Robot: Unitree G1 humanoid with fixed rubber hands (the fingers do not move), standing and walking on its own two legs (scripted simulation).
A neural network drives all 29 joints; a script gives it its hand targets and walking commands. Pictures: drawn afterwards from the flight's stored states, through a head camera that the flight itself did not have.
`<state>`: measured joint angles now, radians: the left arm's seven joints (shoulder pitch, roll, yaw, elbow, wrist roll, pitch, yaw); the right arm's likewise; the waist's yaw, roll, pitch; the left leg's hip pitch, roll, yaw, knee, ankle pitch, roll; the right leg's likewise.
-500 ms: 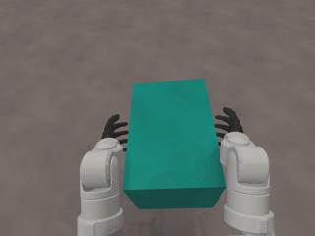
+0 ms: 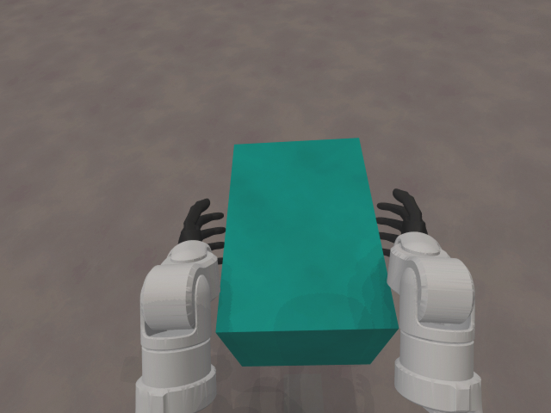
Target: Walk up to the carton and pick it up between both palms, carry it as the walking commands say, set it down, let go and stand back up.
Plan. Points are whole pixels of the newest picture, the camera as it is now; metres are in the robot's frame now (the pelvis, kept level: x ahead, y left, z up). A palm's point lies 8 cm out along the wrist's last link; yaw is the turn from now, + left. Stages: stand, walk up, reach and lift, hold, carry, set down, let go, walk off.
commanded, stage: carry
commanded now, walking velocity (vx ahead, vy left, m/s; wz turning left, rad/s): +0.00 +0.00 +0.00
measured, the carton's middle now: (300, 251) +0.35 -0.01 +0.02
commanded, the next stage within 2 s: none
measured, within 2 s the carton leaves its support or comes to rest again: neither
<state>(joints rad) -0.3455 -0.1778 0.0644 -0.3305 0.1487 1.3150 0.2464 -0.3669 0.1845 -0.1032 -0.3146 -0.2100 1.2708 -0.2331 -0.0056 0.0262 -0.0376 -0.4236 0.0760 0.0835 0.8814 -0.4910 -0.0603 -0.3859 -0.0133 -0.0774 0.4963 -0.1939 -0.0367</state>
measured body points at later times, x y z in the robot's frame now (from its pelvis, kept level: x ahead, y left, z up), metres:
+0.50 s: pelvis -0.02 +0.02 -0.01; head -0.02 +0.04 +0.44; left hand +0.28 +0.17 +0.09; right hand +0.29 -0.11 +0.11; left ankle -0.03 +0.11 -0.74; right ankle +0.03 -0.09 -0.74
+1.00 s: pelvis -0.02 +0.02 -0.01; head -0.02 +0.03 +0.44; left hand +0.28 +0.16 +0.10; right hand +0.29 -0.12 +0.11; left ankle -0.03 +0.11 -0.74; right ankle +0.03 -0.09 -0.74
